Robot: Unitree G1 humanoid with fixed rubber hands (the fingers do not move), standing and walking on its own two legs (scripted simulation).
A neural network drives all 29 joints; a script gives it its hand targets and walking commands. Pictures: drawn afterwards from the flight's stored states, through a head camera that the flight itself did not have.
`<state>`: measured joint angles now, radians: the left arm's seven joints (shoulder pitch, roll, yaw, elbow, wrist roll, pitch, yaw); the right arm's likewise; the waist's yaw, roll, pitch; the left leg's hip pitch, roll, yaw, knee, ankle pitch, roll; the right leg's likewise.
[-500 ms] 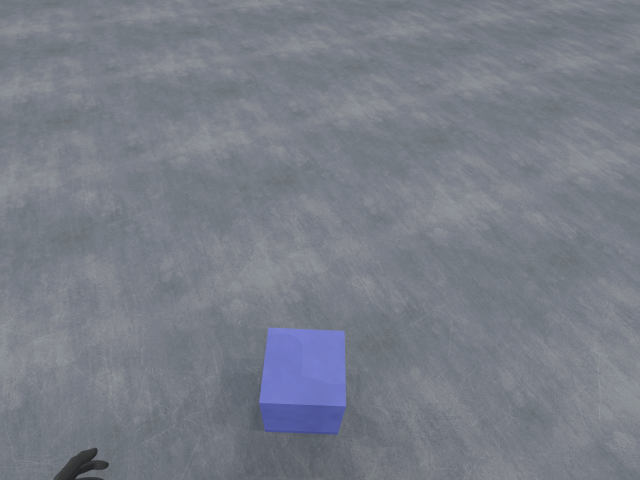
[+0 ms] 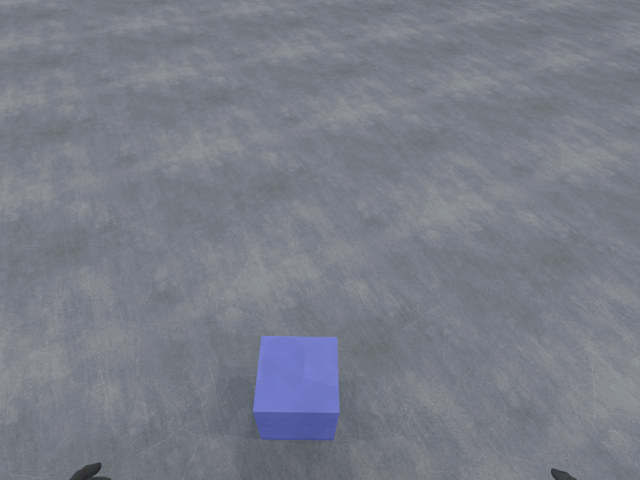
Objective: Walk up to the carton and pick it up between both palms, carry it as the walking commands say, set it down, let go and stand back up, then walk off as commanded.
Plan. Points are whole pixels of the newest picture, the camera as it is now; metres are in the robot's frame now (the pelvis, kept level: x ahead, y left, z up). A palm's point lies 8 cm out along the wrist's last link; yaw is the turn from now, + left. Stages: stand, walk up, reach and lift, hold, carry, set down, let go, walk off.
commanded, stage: walk up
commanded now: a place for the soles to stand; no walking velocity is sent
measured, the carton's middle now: (298, 389) +0.47 +0.05 -0.64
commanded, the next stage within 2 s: reach and lift in 1.36 s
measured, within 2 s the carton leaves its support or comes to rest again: neither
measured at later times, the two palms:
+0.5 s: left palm out of the picture +0.13 +0.33 -0.10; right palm out of the picture +0.09 -0.31 -0.11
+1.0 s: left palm (55, 474) +0.17 +0.33 -0.10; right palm out of the picture +0.08 -0.29 -0.10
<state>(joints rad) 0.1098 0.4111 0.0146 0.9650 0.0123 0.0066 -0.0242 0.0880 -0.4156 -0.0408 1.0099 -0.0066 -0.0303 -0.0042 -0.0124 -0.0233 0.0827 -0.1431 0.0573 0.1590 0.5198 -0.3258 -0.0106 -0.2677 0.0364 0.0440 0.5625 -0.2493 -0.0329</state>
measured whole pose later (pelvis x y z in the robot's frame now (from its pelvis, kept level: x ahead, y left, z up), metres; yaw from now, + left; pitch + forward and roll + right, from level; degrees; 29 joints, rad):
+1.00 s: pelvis +0.02 +0.03 +0.00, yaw -5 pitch -4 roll +0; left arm 0.09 0.42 0.00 0.98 0.01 -0.01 0.01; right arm 0.09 -0.39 -0.06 1.01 -0.01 0.01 0.01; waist -0.02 -0.01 0.10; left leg -0.08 0.02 0.17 0.53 -0.38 0.03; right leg -0.24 0.03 0.06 0.58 -0.27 0.00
